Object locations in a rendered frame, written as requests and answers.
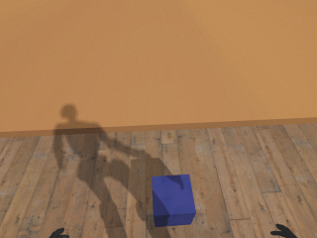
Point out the robot right hand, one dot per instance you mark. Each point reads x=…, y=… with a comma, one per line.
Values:
x=284, y=232

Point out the carton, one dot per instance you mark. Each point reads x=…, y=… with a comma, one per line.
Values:
x=173, y=201

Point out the robot left hand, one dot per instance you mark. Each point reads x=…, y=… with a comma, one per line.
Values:
x=57, y=233

